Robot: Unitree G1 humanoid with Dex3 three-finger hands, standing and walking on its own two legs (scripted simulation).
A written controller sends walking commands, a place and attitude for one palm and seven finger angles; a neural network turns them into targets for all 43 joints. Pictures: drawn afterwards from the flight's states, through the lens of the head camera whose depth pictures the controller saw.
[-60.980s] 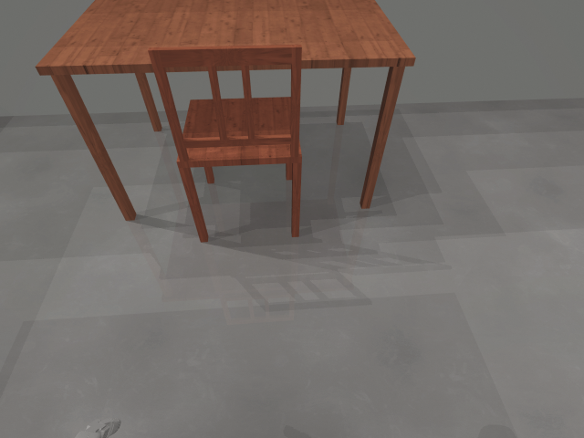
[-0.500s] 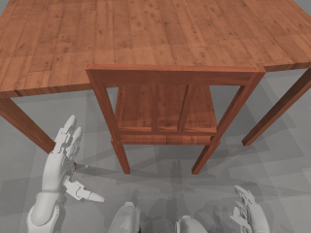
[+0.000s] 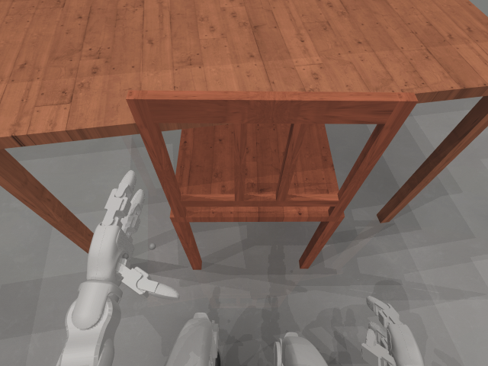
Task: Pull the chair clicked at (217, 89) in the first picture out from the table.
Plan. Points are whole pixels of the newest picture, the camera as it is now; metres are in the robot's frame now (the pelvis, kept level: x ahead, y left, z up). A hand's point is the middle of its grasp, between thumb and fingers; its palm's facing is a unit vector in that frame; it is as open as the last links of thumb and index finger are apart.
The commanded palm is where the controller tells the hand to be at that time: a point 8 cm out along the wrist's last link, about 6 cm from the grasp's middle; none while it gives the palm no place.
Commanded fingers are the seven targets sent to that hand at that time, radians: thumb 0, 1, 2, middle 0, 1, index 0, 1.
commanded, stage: aim the fingers beside a spindle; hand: left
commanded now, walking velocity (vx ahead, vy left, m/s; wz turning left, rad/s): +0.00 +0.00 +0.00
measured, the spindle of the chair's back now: (239, 165) +0.47 +0.03 +0.00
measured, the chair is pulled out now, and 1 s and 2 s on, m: -0.05 -0.05 -0.05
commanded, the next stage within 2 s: none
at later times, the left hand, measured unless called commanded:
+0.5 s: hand (163, 237) +0.31 +0.14 +0.02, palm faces +0.01 -1.00 -0.02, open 16.9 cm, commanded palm +0.29 +0.20 +0.02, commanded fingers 0.00 -0.50 0.30 -0.06 -0.08 -0.06 -0.08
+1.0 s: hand (166, 234) +0.32 +0.14 +0.01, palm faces +0.01 -1.00 -0.04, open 16.9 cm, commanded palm +0.29 +0.19 +0.01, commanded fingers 0.00 -0.50 0.30 -0.06 -0.08 -0.06 -0.08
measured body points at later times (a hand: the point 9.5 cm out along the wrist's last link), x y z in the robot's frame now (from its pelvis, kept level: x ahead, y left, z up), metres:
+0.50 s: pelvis +0.00 +0.01 -0.01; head +0.10 +0.02 +0.43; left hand +0.30 +0.19 +0.03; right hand +0.16 -0.23 -0.11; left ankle +0.06 +0.11 -0.63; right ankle -0.01 -0.10 -0.63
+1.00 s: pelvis +0.00 +0.00 -0.01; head +0.09 +0.00 +0.43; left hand +0.31 +0.20 +0.02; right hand +0.16 -0.24 -0.11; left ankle +0.06 +0.11 -0.63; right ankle -0.01 -0.10 -0.63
